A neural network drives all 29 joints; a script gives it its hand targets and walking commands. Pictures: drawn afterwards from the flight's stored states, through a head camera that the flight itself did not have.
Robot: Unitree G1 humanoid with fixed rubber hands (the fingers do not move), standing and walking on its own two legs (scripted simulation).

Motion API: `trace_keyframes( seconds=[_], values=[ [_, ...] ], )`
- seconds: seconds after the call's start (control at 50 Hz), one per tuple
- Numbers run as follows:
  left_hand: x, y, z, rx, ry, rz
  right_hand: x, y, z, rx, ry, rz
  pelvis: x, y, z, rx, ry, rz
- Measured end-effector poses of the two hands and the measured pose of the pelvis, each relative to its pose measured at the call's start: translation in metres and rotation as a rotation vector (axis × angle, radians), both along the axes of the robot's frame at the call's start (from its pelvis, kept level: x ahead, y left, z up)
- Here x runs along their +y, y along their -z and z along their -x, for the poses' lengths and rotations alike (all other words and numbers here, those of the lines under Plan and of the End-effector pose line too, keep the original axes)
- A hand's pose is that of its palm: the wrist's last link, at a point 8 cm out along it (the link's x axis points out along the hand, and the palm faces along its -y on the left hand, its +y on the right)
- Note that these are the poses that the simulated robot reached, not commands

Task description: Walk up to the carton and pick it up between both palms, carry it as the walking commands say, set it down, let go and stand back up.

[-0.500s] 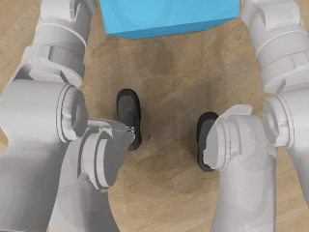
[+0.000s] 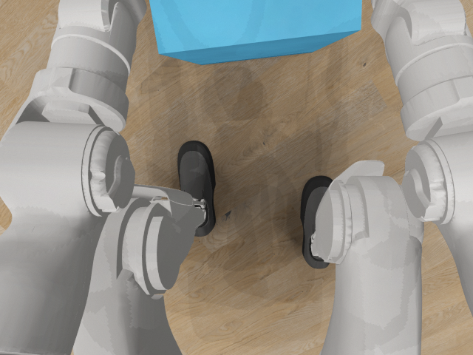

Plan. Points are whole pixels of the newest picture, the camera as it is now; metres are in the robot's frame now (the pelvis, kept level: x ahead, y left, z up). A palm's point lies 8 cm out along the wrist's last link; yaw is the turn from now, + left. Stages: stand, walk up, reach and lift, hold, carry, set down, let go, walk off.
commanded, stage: reach and lift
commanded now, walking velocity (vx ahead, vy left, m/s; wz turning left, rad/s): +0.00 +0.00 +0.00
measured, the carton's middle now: out of the picture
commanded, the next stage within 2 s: none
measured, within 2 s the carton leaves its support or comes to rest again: leaves its support in 0.38 s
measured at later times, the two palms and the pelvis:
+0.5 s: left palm out of the picture +0.58 +0.11 -0.15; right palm out of the picture +0.55 -0.18 -0.17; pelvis -0.01 +0.00 +0.00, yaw +0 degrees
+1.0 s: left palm out of the picture +0.57 +0.11 -0.09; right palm out of the picture +0.55 -0.18 -0.12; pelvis -0.01 +0.00 +0.01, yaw -1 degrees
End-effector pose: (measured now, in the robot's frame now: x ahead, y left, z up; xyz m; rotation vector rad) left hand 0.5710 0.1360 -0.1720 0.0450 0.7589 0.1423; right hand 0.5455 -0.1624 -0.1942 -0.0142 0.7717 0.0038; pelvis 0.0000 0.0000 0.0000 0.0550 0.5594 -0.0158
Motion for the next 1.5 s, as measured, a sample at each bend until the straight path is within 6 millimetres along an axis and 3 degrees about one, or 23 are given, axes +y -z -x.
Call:
trace_keyframes(
  seconds=[0.24,0.4,0.62,0.92,1.24,1.5],
  values=[
    [-0.001,-0.001,-0.001,0.004,0.001,-0.002,-0.001,-0.002,-0.001,0.021,0.001,0.007,0.0,0.002,0.0,-0.005,-0.001,-0.001],
    [-0.013,-0.01,-0.006,0.001,0.04,-0.036,-0.008,-0.009,0.0,0.03,0.022,0.055,0.0,0.003,0.003,-0.014,0.0,0.0],
    [-0.034,-0.043,-0.003,-0.034,0.018,-0.01,-0.026,-0.044,0.002,0.01,0.054,0.084,-0.003,0.001,0.011,-0.071,0.012,-0.008],
    [-0.023,-0.07,-0.002,-0.058,-0.054,0.025,-0.014,-0.064,-0.003,-0.006,0.029,0.067,-0.007,-0.008,0.014,-0.084,0.023,-0.019],
    [-0.019,-0.113,0.011,-0.087,-0.051,0.041,-0.012,-0.12,0.004,-0.031,0.053,0.07,0.0,-0.03,0.021,-0.14,0.032,0.003],
    [-0.02,-0.142,0.021,-0.086,-0.053,0.035,-0.013,-0.144,0.015,-0.029,0.059,0.053,-0.002,-0.048,0.027,-0.16,0.042,-0.002]
  ],
)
